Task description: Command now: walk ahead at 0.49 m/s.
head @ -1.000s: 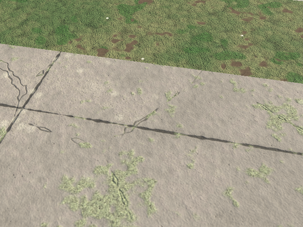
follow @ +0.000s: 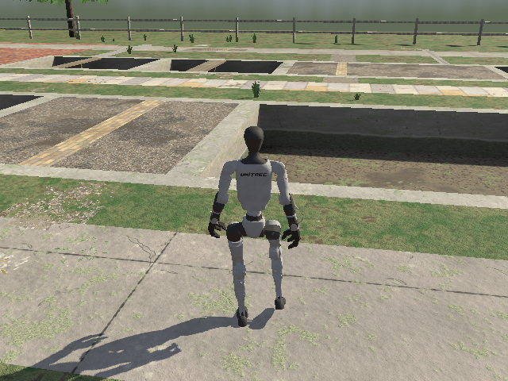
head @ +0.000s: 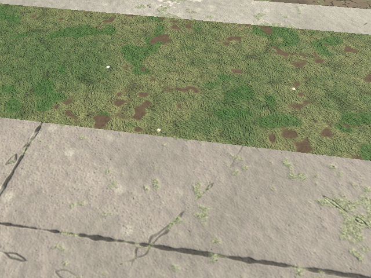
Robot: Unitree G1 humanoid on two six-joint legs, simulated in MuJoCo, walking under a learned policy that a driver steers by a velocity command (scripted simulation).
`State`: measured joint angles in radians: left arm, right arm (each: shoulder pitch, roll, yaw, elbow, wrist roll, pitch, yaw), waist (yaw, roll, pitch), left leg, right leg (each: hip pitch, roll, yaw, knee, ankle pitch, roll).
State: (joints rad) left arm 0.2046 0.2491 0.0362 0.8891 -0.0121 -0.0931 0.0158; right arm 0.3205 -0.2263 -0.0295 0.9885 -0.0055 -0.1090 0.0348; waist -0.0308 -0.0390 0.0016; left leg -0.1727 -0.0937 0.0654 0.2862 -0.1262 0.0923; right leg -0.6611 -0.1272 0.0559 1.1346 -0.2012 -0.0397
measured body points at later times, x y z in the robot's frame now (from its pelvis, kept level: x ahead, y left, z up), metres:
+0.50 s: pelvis +0.28 -0.08 +0.00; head +0.29 -0.10 +0.45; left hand +0.33 +0.18 -0.12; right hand +0.37 -0.35 -0.14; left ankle +0.28 +0.08 -0.66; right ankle +0.30 -0.16 -0.74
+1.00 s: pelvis +0.55 -0.02 -0.01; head +0.57 -0.01 +0.44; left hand +0.60 +0.25 -0.15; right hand +0.64 -0.29 -0.12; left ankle +0.60 +0.08 -0.74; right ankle +0.45 -0.16 -0.65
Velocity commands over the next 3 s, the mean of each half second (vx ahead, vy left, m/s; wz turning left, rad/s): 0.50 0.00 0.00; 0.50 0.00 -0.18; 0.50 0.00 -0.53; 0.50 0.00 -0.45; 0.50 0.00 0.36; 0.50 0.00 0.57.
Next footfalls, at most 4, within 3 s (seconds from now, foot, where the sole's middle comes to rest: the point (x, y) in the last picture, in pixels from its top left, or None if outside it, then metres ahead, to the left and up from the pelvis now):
0.30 right None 0.34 -0.17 -0.78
0.86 left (167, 245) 0.64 0.08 -0.78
1.40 right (240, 193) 0.87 -0.23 -0.78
1.92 left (224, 133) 1.22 -0.20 -0.78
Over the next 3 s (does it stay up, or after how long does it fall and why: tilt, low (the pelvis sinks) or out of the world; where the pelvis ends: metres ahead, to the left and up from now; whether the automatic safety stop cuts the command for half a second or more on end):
stays up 1.53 -0.38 -0.02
